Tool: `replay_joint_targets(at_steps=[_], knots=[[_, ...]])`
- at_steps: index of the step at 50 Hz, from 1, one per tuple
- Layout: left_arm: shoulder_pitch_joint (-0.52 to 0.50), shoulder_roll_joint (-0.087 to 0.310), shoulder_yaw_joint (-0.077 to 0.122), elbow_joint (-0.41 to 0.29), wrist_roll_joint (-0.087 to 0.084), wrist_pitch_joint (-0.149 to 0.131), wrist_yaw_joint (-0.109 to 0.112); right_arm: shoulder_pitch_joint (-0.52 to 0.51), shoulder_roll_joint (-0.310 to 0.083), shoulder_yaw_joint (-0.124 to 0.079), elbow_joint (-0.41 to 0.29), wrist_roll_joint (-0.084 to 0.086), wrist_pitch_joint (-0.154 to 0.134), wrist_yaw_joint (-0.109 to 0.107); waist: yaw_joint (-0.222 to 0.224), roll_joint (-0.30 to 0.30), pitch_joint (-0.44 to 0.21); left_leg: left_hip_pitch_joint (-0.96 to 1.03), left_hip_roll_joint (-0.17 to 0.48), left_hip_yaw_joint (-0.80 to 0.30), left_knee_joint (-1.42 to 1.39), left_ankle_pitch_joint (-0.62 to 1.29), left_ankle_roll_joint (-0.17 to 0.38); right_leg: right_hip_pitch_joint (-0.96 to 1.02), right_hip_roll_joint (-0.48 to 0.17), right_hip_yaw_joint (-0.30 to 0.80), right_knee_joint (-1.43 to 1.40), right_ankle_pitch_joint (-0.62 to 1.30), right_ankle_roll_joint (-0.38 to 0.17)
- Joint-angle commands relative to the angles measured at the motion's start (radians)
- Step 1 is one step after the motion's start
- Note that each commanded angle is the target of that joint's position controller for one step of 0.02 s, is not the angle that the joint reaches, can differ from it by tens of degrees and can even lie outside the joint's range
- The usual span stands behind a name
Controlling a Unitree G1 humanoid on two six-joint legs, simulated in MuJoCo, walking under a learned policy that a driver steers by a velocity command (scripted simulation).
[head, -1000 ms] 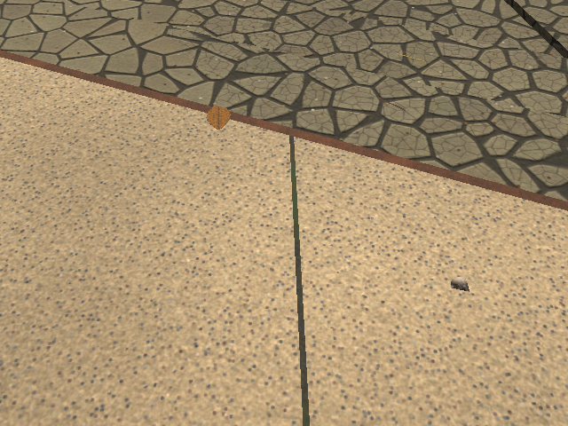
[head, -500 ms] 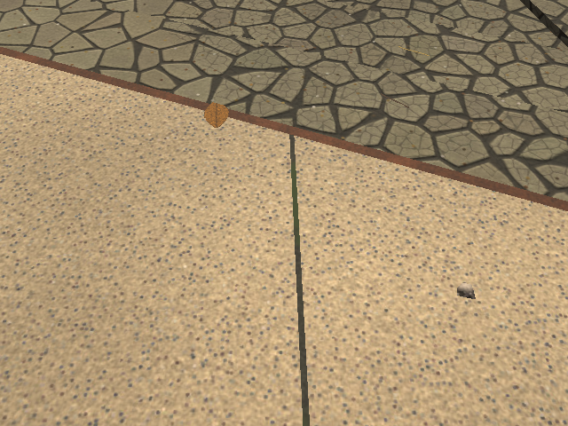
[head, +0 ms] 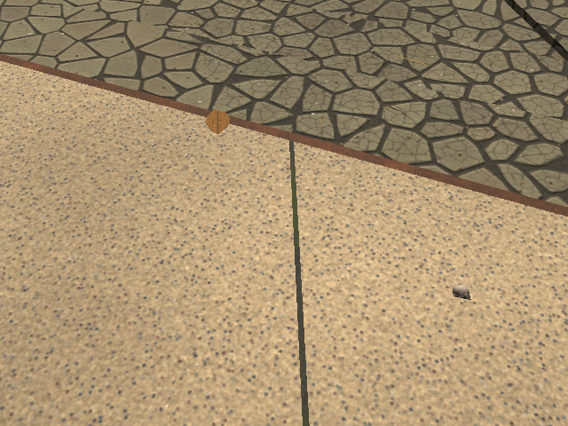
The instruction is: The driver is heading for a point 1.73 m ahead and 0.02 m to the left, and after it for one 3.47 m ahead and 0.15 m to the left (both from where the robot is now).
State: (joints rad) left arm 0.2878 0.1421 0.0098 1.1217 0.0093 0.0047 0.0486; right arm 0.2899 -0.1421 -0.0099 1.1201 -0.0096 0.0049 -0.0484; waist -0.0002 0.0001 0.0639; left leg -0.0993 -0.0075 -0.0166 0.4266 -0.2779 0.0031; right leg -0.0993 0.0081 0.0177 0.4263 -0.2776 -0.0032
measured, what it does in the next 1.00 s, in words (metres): walks ahead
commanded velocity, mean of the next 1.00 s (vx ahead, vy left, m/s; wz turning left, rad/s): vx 0.25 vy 0.00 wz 0.00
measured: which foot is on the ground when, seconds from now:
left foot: down 0.00-0.62, up 0.64-1.00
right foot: down 0.00-1.00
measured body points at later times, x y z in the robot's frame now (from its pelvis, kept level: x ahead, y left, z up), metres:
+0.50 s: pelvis -0.01 +0.00 +0.00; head -0.01 +0.00 +0.45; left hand -0.05 +0.22 -0.16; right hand -0.06 -0.22 -0.16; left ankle -0.03 +0.12 -0.74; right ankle -0.03 -0.12 -0.74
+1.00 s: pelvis +0.19 -0.01 -0.02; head +0.24 +0.00 +0.43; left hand +0.05 +0.20 -0.15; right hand +0.40 -0.22 -0.13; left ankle +0.33 +0.06 -0.73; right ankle -0.01 -0.11 -0.74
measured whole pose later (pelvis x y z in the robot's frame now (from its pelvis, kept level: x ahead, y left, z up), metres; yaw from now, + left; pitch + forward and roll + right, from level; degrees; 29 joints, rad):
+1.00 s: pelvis +0.19 -0.01 -0.02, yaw -1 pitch +1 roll +0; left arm 0.56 0.15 0.00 1.14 0.01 -0.11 0.02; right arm -0.03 -0.18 -0.04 0.88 -0.02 -0.06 0.02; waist 0.06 -0.01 0.07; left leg -0.52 -0.03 0.12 0.57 -0.13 0.12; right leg 0.16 0.02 0.00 0.30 -0.45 -0.04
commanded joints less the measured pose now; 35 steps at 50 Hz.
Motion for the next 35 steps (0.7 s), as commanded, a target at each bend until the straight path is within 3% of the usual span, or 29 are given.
replay_joint_targets(at_steps=[1, 14, 15, 17, 19, 20, 22, 24, 26, 27, 28, 30, 31, 32, 33, 34, 35], knots=[[0.068, 0.07, 0.006, 0.002, 0.0, -0.004, 0.001, 0.068, -0.07, -0.006, 0.002, 0.0, -0.004, -0.001, 0.0, 0.001, 0.041, -0.047, 0.076, -0.058, -0.072, 0.194, 0.028, -0.047, -0.076, 0.058, -0.072, 0.196, -0.028], [0.097, 0.051, -0.005, 0.03, 0.0, -0.006, -0.004, 0.097, -0.051, 0.005, 0.03, 0.0, -0.006, 0.004, 0.0, 0.001, 0.052, -0.1, 0.073, -0.066, -0.089, 0.084, 0.028, -0.099, -0.073, 0.066, -0.089, 0.086, -0.028], [0.109, 0.048, -0.006, 0.033, 0.001, -0.005, -0.005, 0.108, -0.049, 0.006, 0.033, -0.001, -0.005, 0.005, 0.0, 0.001, 0.029, -0.096, 0.064, -0.064, -0.097, 0.001, 0.03, -0.096, -0.064, 0.064, -0.096, 0.003, -0.03], [0.116, 0.076, 0.006, 0.024, 0.002, 0.002, -0.007, 0.115, -0.077, -0.007, 0.023, -0.002, 0.003, 0.007, 0.0, 0.002, 0.048, -0.141, 0.031, -0.058, -0.069, -0.267, 0.054, -0.142, -0.029, 0.055, -0.065, -0.263, -0.053], [0.116, 0.076, 0.01, 0.002, 0.008, 0.009, -0.013, 0.116, -0.078, -0.011, 0.002, -0.008, 0.01, 0.013, -0.001, 0.003, 0.121, -0.223, 0.03, -0.085, -0.057, -0.468, 0.083, -0.227, -0.026, 0.079, -0.049, -0.462, -0.081], [0.115, 0.063, 0.008, -0.008, 0.008, 0.007, -0.015, 0.119, -0.067, -0.01, -0.006, -0.008, 0.007, 0.014, -0.002, 0.006, 0.142, -0.238, 0.038, -0.105, -0.05, -0.478, 0.091, -0.248, -0.031, 0.094, -0.036, -0.468, -0.087], [0.111, 0.056, 0.01, -0.026, 0.01, -0.006, -0.018, 0.132, -0.067, -0.014, -0.018, -0.009, -0.004, 0.017, -0.007, 0.016, 0.117, -0.216, 0.059, -0.149, -0.05, -0.43, 0.106, -0.255, -0.037, 0.111, -0.008, -0.398, -0.092], [0.087, 0.061, 0.014, -0.052, 0.011, -0.021, -0.027, 0.16, -0.097, -0.025, -0.023, -0.006, -0.014, 0.022, -0.023, 0.047, 0.077, -0.156, 0.091, -0.218, -0.094, -0.454, 0.133, -0.279, -0.016, 0.091, 0.038, -0.35, -0.088], [0.04, 0.036, 0.009, -0.085, 0.014, -0.038, -0.038, 0.208, -0.137, -0.043, -0.012, -0.003, -0.02, 0.023, -0.044, 0.141, 0.075, -0.086, 0.176, -0.354, -0.203, -0.529, 0.181, -0.33, 0.035, -0.005, 0.166, -0.231, -0.067], [0.036, 0.026, 0.007, -0.097, 0.019, -0.047, -0.042, 0.204, -0.155, -0.052, -0.01, -0.003, -0.02, 0.022, -0.036, 0.178, 0.09, -0.095, 0.228, -0.411, -0.243, -0.543, 0.206, -0.324, 0.035, -0.055, 0.211, -0.164, -0.065], [0.037, 0.032, 0.008, -0.102, 0.021, -0.058, -0.045, 0.19, -0.152, -0.056, -0.016, -0.002, -0.021, 0.024, -0.027, 0.161, 0.108, -0.156, 0.24, -0.418, -0.25, -0.527, 0.213, -0.277, 0.021, -0.059, 0.201, -0.151, -0.07], [0.171, 0.019, 0.009, -0.067, 0.009, -0.076, -0.049, 0.089, -0.144, -0.058, -0.049, 0.001, -0.025, 0.028, 0.057, 0.116, 0.12, -0.338, 0.172, -0.312, -0.162, -0.463, 0.182, -0.03, 0.03, -0.048, 0.043, -0.16, -0.092], [0.308, 0.051, 0.021, -0.027, 0.005, -0.085, -0.044, -0.008, -0.118, -0.052, -0.092, 0.006, -0.035, 0.03, 0.126, 0.017, 0.121, -0.504, 0.09, -0.203, -0.009, -0.372, 0.138, 0.154, -0.032, 0.087, -0.075, -0.201, -0.119], [0.447, 0.158, 0.052, 0.015, 0.005, -0.089, -0.037, -0.083, -0.051, -0.035, -0.145, 0.012, -0.053, 0.039, 0.174, -0.25, 0.104, -0.664, -0.047, 0.016, 0.329, -0.222, 0.082, 0.274, -0.225, 0.43, -0.255, -0.418, -0.181], [0.483, 0.184, 0.063, 0.025, 0.007, -0.084, -0.038, -0.117, -0.093, -0.04, -0.173, -0.027, -0.066, 0.046, 0.165, -0.229, 0.144, -0.769, -0.015, 0.051, 0.511, -0.224, 0.087, 0.264, -0.359, 0.594, -0.299, -0.376, -0.228], [0.415, 0.148, 0.053, 0.004, 0.014, -0.085, -0.037, -0.111, -0.1, -0.044, -0.168, -0.039, -0.076, 0.054, 0.116, -0.112, 0.159, -0.767, 0.031, 0.02, 0.607, -0.165, 0.094, 0.209, -0.353, 0.551, -0.28, -0.276, -0.239], [0.35, 0.131, 0.046, -0.02, 0.017, -0.09, -0.038, -0.086, -0.081, -0.041, -0.157, -0.031, -0.085, 0.064, 0.077, -0.068, 0.144, -0.742, 0.051, 0.012, 0.639, -0.103, 0.093, 0.18, -0.323, 0.476, -0.283, -0.174, -0.229]])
